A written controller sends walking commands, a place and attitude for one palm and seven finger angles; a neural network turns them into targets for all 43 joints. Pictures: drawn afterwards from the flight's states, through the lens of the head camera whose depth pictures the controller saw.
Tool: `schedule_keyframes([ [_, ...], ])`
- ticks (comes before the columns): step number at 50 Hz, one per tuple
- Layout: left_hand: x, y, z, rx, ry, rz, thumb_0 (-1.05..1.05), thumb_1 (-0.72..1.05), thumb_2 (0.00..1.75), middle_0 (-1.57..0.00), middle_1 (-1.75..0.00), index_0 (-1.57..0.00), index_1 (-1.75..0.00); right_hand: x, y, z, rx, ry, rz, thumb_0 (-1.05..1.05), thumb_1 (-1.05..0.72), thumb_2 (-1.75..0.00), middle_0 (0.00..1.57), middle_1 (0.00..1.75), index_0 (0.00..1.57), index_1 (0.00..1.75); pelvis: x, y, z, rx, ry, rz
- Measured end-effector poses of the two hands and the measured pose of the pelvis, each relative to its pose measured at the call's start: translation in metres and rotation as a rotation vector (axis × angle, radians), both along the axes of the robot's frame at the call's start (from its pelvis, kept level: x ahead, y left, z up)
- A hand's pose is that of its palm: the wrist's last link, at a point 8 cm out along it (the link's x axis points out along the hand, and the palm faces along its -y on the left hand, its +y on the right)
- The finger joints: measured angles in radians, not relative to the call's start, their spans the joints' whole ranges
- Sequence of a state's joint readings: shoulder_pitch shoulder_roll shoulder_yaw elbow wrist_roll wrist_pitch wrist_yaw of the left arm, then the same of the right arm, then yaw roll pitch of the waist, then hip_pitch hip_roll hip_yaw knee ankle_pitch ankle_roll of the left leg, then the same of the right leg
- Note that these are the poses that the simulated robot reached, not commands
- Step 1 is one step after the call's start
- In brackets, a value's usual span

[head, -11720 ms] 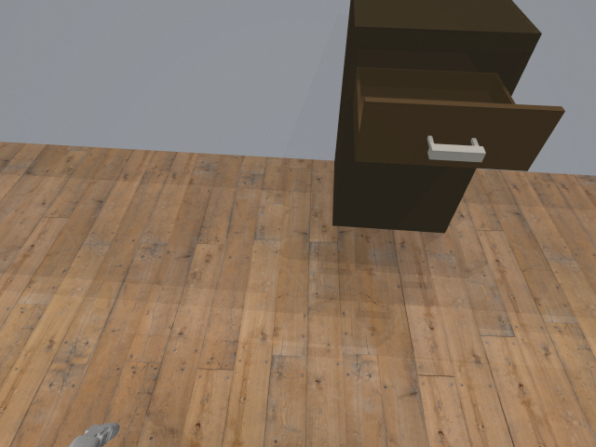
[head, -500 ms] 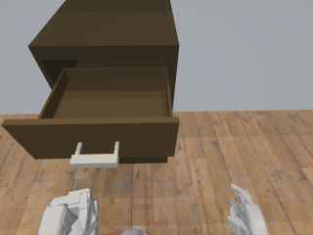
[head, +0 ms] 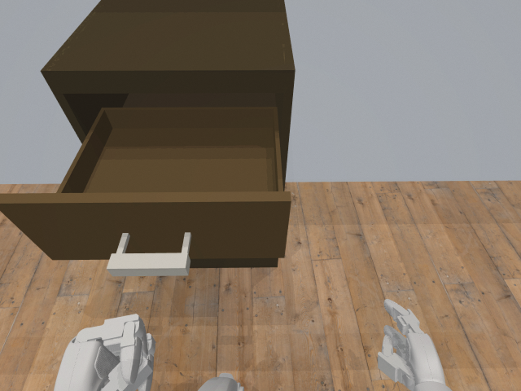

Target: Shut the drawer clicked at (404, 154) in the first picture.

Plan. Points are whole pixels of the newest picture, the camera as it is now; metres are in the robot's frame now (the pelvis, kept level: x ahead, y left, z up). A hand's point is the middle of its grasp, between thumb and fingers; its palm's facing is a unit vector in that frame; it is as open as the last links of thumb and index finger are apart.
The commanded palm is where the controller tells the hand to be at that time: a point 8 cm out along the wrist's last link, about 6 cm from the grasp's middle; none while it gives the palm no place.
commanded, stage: bring the fist close to the handle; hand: left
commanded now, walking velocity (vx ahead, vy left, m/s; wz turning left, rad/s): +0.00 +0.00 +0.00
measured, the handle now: (153, 251) +0.33 +0.21 +0.01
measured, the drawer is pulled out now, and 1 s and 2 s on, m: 0.29 0.29 0.28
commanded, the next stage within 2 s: push the drawer shut in 1.22 s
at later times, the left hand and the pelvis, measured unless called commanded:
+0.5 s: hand (165, 332) +0.20 +0.15 +0.03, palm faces +0.08 -1.00 -0.02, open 3.3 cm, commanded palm +0.17 +0.20 +0.04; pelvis +0.00 +0.00 -0.02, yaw -1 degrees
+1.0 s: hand (171, 321) +0.22 +0.15 +0.00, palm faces +0.08 -1.00 +0.00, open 3.3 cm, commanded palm +0.19 +0.21 +0.01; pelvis +0.00 +0.01 -0.04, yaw -1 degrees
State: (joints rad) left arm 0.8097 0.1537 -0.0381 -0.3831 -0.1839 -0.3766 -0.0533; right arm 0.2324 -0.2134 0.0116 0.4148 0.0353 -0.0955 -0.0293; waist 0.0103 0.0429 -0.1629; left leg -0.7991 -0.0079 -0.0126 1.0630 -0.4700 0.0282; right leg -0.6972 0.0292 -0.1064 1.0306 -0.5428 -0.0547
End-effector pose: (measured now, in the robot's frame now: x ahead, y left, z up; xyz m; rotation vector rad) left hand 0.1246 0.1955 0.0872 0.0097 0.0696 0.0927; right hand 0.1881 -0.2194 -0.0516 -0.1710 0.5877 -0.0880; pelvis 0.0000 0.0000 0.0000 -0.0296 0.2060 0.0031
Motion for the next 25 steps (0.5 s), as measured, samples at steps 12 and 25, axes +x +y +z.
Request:
schedule_keyframes([
  [12, 0.027, 0.001, -0.024, 0.004, -0.011, -0.02, 0.01, 0.9, 0.9, -1.4, -1.6, -1.4, -1.6, -0.012, -0.013, -0.018, -0.022, 0.07, -0.028, 0.02, -0.91, -0.9, 0.2, 0.3, 0.2, 0.3, -0.001, -0.004, -0.009, 0.001, 0.037, -0.008],
  [25, 0.049, 0.004, -0.051, 0.004, -0.014, -0.014, 0.01, 0.9, 0.9, -1.4, -1.6, -1.4, -1.6, -0.02, -0.014, -0.038, -0.043, 0.124, -0.03, 0.02, -0.91, -0.9, 0.2, 0.3, 0.2, 0.3, -0.002, -0.001, -0.021, -0.001, 0.084, -0.015],
])
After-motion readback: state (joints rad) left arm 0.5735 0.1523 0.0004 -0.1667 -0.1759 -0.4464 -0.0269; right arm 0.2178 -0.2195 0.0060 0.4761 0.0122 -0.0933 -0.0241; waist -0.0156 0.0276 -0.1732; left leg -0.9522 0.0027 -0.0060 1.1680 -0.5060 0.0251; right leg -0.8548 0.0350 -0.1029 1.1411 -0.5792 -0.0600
